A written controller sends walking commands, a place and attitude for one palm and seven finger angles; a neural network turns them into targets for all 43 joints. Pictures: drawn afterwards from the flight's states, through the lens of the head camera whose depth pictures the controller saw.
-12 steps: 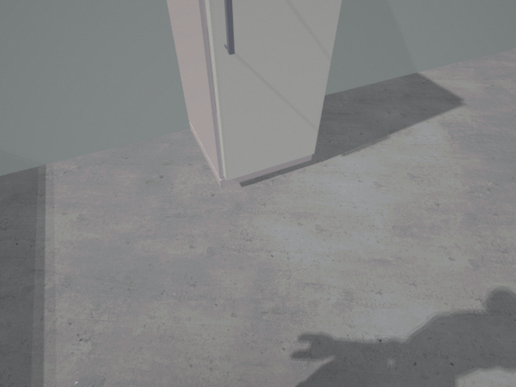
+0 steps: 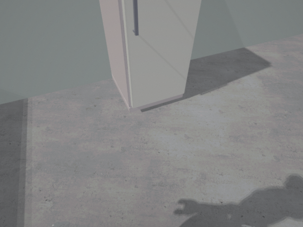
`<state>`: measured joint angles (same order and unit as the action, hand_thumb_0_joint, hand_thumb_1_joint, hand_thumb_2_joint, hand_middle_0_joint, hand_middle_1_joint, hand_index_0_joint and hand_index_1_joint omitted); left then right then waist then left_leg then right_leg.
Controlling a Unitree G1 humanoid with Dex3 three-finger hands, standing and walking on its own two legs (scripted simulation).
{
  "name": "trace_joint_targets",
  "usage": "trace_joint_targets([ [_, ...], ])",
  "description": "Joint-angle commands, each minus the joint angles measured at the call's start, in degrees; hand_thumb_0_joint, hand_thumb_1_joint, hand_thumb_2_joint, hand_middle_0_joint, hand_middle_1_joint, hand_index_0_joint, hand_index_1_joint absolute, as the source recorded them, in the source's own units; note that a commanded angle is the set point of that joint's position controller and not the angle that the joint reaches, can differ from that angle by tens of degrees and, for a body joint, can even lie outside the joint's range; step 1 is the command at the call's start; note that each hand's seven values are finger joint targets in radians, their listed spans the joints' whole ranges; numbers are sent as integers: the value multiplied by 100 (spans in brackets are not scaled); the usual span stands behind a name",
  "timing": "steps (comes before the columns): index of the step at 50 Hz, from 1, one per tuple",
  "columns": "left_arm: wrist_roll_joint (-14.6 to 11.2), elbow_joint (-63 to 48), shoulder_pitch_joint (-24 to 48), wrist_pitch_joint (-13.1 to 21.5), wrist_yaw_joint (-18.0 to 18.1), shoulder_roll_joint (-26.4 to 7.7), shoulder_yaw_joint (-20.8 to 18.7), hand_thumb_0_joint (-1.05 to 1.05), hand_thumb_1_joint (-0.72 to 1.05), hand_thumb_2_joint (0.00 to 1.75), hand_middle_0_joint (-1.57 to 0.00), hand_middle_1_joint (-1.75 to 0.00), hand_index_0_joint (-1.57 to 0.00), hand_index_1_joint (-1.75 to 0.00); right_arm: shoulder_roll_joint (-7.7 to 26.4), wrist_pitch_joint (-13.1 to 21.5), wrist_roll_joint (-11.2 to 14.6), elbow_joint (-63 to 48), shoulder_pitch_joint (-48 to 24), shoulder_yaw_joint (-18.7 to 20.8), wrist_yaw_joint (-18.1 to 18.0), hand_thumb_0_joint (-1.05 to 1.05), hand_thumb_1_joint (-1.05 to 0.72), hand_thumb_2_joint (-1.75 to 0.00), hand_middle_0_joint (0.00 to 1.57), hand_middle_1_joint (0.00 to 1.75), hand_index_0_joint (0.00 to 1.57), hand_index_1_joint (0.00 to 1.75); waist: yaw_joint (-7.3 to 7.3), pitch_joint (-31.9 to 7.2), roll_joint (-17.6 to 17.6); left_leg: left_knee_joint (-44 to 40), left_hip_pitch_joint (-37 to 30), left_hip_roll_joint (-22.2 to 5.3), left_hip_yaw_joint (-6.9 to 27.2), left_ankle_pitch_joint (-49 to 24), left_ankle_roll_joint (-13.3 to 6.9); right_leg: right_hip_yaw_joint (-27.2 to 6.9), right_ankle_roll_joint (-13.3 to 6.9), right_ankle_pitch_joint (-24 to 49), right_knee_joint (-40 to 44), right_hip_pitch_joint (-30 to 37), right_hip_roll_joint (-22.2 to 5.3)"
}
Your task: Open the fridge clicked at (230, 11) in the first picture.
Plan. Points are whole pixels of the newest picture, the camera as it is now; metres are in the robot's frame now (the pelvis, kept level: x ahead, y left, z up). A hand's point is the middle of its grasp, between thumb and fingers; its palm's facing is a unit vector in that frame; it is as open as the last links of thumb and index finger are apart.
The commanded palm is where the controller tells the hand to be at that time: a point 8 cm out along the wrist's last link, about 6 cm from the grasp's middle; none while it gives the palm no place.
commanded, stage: stand and wait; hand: left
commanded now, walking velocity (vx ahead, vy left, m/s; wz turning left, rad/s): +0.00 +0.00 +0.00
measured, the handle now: out of the picture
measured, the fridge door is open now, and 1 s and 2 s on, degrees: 0 0 0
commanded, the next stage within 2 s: look at it before walking up in 0.70 s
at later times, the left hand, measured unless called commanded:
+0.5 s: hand out of the picture +0.05 +0.25 -0.15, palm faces -0.03 -0.94 -0.33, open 7.4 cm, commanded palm none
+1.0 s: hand out of the picture +0.07 +0.24 -0.15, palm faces -0.04 -0.94 -0.33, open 7.4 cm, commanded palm none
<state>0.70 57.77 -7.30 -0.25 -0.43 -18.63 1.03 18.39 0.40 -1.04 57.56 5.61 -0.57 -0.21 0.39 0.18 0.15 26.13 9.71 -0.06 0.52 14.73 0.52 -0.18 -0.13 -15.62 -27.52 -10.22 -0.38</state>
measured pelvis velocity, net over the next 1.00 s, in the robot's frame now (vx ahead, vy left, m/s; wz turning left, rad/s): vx -0.01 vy -0.01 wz -0.01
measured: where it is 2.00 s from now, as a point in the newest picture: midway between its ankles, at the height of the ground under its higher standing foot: outside the picture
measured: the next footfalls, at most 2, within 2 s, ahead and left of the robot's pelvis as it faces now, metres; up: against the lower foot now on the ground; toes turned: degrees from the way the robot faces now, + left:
none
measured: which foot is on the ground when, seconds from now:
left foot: down 0.00-1.00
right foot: down 0.00-1.00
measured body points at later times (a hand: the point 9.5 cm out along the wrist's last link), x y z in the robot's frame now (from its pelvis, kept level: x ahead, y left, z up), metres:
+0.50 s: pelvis -0.01 +0.00 +0.00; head -0.01 +0.00 +0.45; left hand +0.05 +0.29 -0.13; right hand +0.05 -0.30 -0.13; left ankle -0.01 +0.13 -0.74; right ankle -0.01 -0.12 -0.74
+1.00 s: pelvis -0.01 -0.01 +0.01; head +0.00 -0.01 +0.46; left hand +0.07 +0.29 -0.13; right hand +0.08 -0.30 -0.13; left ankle -0.01 +0.13 -0.74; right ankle -0.01 -0.12 -0.74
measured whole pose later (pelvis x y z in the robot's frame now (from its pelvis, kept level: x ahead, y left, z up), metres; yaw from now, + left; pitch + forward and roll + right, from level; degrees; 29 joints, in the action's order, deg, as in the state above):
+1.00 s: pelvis -0.01 -0.01 +0.01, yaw +0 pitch -1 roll +0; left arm 0.7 62.0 -7.7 0.1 -0.5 -19.3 0.6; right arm 19.2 0.6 -0.6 63.0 6.5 -0.5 -0.1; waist 0.2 1.5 0.0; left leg 21.7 8.4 -0.8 0.4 11.9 1.1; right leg -0.3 -0.6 -12.6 -23.1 -9.1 0.4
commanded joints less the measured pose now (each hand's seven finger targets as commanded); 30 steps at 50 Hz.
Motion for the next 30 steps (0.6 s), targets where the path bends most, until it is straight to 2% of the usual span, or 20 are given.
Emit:
trace_joint_targets([
  [1,-9,-337,244,166,116,-1261,-324,0,90,90,-20,-30,-20,-30,1192,155,11,-277,-250,312,-75,0,-90,-90,20,30,20,30,-40,-293,15,-403,-93,-573,427,-1141,-248,-582,-223,1161,544,44,-633],
  [15,-20,-48,164,164,97,-1282,-305,0,90,90,-20,-30,-20,-30,1238,143,33,51,-128,278,-60,0,-90,-90,20,30,20,30,-30,-141,-44,-614,-44,-601,484,-745,-216,-655,-214,586,833,1,-634],
  [18,-15,0,144,167,94,-1303,-302,0,90,90,-20,-30,-20,-30,1242,136,45,92,-91,275,-55,0,-90,-90,20,30,20,30,-26,-133,52,-623,-48,-607,495,-708,-218,-671,-214,506,877,-7,-636],
  [22,-17,52,144,153,88,-1288,-292,0,90,90,-20,-30,-20,-30,1261,142,39,170,-80,269,-50,0,-90,-90,20,30,20,30,-22,-62,-42,-712,3,-613,531,-559,-222,-679,-200,307,917,-49,-627],
  [28,-7,64,155,157,90,-1299,-294,0,90,90,-20,-30,-20,-30,1284,150,47,200,-42,266,-48,0,-90,-90,20,30,20,30,-21,-82,23,-739,-16,-633,542,-655,-223,-660,-194,438,887,-35,-613],
  [30,-9,77,147,156,89,-1285,-295,0,90,90,-20,-30,-20,-30,1268,159,45,223,-63,260,-48,0,-90,-90,20,30,20,30,-11,-123,-53,-754,-12,-640,539,-663,-224,-649,-185,486,875,19,-616],
])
